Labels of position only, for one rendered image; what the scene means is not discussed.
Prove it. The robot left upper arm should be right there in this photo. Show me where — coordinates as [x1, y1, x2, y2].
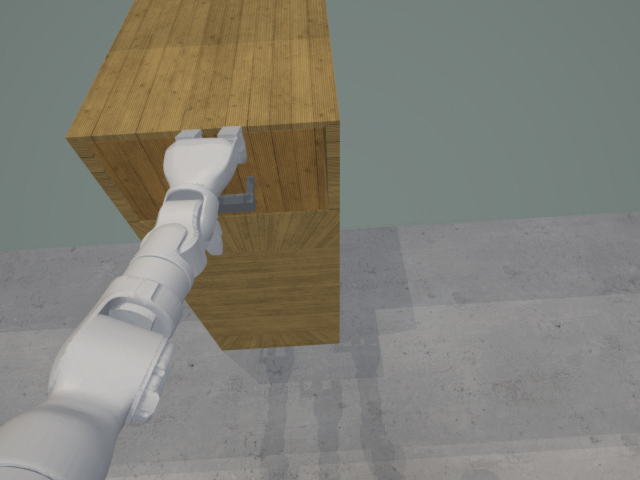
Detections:
[0, 314, 176, 480]

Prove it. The cabinet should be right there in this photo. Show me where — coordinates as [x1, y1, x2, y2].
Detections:
[65, 0, 340, 351]

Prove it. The handle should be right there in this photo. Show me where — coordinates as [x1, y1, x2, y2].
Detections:
[218, 176, 256, 213]

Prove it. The robot left forearm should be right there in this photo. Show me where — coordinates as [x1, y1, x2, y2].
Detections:
[48, 183, 219, 397]

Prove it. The drawer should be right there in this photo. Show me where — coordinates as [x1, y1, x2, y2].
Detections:
[88, 127, 326, 221]

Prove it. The left robot hand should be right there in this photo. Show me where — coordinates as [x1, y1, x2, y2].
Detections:
[163, 126, 247, 255]

